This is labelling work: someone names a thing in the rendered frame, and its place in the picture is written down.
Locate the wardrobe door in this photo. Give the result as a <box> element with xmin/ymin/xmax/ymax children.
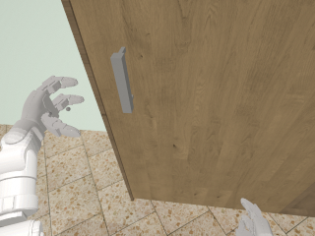
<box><xmin>285</xmin><ymin>182</ymin><xmax>315</xmax><ymax>211</ymax></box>
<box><xmin>70</xmin><ymin>0</ymin><xmax>315</xmax><ymax>213</ymax></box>

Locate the robot left forearm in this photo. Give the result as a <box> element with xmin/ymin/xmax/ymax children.
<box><xmin>0</xmin><ymin>119</ymin><xmax>45</xmax><ymax>227</ymax></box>

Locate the handle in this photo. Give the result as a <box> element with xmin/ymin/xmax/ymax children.
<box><xmin>110</xmin><ymin>46</ymin><xmax>134</xmax><ymax>113</ymax></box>

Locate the right robot hand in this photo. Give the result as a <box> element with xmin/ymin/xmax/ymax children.
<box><xmin>235</xmin><ymin>198</ymin><xmax>274</xmax><ymax>236</ymax></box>

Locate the left robot hand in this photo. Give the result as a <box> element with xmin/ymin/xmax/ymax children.
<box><xmin>21</xmin><ymin>75</ymin><xmax>85</xmax><ymax>138</ymax></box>

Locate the left robot upper arm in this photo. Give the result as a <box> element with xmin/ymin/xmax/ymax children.
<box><xmin>0</xmin><ymin>219</ymin><xmax>45</xmax><ymax>236</ymax></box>

